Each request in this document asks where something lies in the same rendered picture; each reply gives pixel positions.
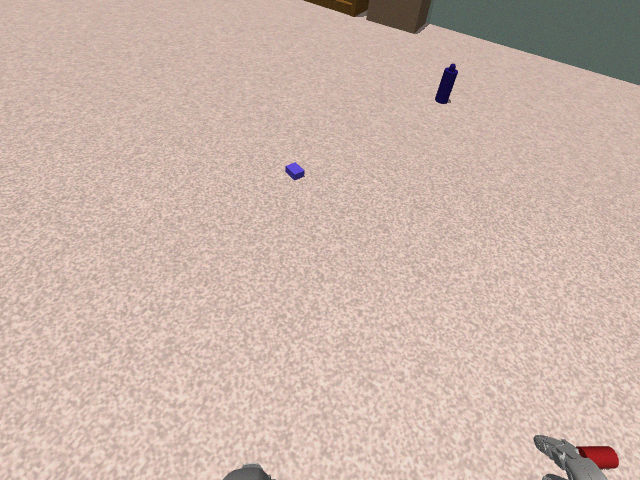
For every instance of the bookshelf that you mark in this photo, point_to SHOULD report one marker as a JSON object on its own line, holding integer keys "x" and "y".
{"x": 349, "y": 7}

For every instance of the right robot hand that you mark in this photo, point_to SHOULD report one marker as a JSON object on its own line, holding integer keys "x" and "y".
{"x": 567, "y": 457}

